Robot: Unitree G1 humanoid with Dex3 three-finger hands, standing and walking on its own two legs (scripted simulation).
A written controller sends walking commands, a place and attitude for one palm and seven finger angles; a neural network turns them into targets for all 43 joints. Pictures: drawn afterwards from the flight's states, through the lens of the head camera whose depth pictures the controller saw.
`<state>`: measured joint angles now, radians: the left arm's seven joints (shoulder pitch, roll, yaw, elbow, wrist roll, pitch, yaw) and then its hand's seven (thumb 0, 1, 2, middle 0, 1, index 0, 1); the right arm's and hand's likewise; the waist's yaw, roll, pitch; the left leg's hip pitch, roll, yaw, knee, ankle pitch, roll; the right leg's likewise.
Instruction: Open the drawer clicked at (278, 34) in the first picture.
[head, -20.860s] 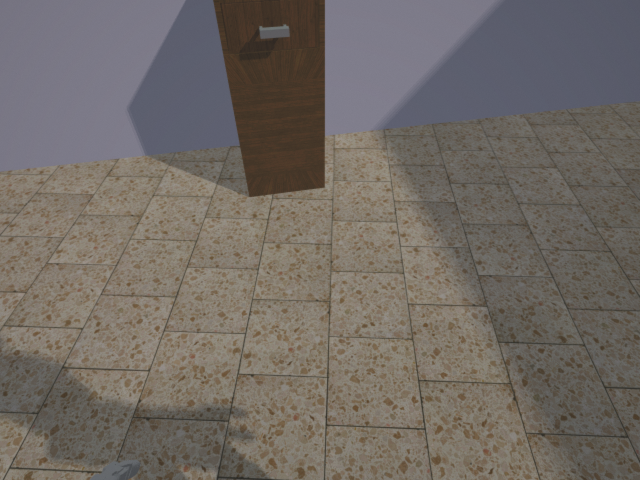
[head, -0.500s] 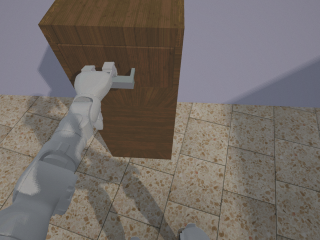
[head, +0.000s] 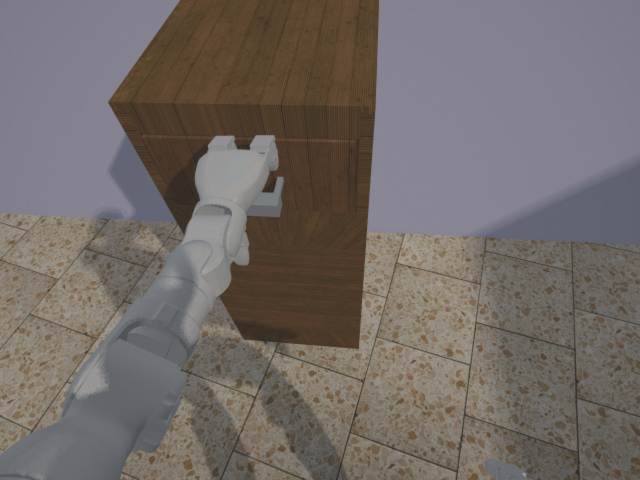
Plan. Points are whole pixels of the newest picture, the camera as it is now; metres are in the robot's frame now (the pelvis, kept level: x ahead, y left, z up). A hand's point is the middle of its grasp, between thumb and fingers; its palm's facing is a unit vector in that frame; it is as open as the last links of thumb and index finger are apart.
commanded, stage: re-aim the fingers above the handle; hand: left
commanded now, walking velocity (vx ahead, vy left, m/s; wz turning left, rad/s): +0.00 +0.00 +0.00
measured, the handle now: (251, 192) +0.54 +0.12 +0.01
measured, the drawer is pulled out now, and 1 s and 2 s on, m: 0.00 0.00 0.00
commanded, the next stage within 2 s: none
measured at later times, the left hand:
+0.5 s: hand (237, 215) +0.44 +0.12 +0.07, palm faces -0.01 -0.01 -1.00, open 13.8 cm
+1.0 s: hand (230, 215) +0.44 +0.13 +0.08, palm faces +0.05 -0.03 -1.00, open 13.8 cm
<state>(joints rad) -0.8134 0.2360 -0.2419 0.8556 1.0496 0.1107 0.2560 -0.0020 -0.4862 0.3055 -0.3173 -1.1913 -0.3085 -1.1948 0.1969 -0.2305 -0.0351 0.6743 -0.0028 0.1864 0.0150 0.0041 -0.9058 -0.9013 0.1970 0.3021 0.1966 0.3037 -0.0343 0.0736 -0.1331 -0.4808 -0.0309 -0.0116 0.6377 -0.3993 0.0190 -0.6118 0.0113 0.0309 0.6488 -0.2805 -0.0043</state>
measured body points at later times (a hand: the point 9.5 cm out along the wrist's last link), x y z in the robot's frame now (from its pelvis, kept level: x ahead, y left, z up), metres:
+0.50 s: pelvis -0.03 -0.02 +0.00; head +0.04 -0.04 +0.45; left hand +0.44 +0.12 +0.12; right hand +0.06 -0.28 -0.14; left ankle -0.06 +0.11 -0.72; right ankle +0.01 -0.12 -0.72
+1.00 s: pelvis -0.03 +0.00 +0.00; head +0.03 -0.02 +0.45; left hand +0.43 +0.13 +0.13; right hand +0.04 -0.27 -0.14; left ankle -0.06 +0.11 -0.72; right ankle +0.01 -0.12 -0.72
